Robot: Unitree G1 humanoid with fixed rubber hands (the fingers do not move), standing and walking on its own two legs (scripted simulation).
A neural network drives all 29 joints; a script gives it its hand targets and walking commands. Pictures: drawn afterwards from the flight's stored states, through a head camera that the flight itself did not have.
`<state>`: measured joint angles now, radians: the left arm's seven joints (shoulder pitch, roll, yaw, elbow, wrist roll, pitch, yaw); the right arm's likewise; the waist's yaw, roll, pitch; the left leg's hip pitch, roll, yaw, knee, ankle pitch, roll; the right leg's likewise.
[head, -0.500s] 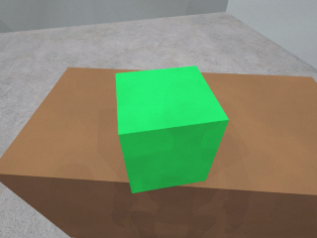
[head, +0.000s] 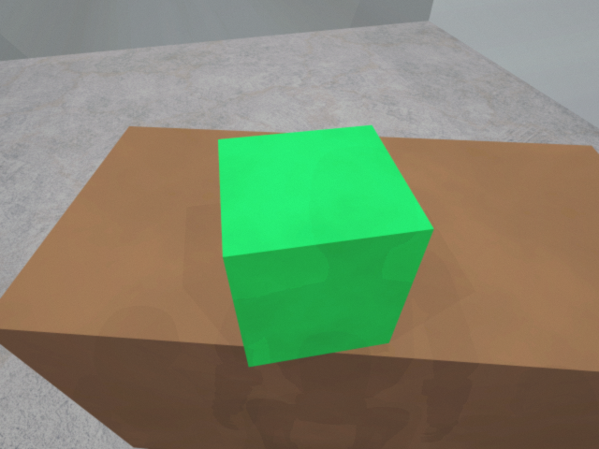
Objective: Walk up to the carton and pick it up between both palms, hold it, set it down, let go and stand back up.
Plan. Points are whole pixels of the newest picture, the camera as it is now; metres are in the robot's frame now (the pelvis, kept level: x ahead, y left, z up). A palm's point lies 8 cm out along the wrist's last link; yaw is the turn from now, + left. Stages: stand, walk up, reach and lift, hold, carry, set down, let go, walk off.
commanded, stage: stand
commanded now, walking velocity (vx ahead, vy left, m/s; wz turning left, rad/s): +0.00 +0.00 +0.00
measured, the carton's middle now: (309, 248) +0.39 +0.01 +0.08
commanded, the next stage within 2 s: none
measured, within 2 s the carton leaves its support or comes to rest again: neither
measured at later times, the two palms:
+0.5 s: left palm out of the picture -0.01 +0.23 -0.14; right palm out of the picture -0.01 -0.23 -0.14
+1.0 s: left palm out of the picture -0.02 +0.23 -0.14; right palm out of the picture -0.01 -0.23 -0.14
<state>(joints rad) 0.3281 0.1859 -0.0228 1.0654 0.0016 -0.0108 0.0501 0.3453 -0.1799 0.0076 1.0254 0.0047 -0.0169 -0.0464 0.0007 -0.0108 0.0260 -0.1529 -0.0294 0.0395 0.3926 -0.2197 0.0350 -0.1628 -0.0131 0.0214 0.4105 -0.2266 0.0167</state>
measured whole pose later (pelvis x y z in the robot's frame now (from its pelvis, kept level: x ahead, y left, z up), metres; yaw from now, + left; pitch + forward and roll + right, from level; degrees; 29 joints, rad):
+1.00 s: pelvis +0.00 +0.00 +0.00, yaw +0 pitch -1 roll +0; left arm 0.33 0.18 -0.02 1.09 0.00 -0.01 0.05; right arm 0.34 -0.17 0.01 1.05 0.01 -0.02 -0.05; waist 0.00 -0.01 0.03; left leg -0.15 -0.03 0.03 0.39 -0.22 0.03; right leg -0.16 -0.02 0.01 0.41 -0.23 0.02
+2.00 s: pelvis +0.00 +0.00 +0.00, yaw +1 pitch -1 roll +0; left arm 0.33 0.17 -0.03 1.09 0.00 -0.01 0.05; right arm 0.34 -0.16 0.01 1.06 0.01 -0.02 -0.05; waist 0.00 -0.01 0.03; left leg -0.15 -0.03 0.03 0.39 -0.22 0.03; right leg -0.15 -0.02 0.00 0.40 -0.23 0.02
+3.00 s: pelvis +0.00 +0.00 +0.00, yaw +1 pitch -1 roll +0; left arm 0.34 0.17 -0.03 1.10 0.00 -0.01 0.05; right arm 0.34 -0.16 0.01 1.07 0.01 -0.02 -0.05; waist 0.00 -0.01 0.03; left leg -0.15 -0.02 0.02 0.39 -0.22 0.02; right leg -0.15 -0.02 0.00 0.40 -0.23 0.02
